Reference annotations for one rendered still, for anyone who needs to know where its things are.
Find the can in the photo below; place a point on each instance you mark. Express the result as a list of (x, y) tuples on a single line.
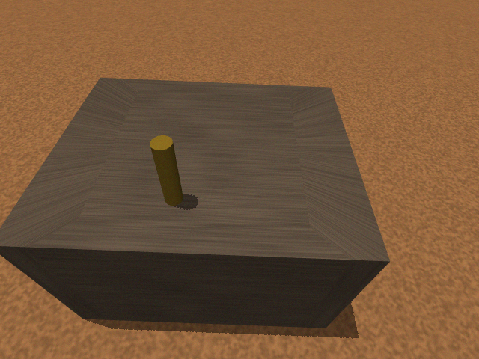
[(162, 148)]

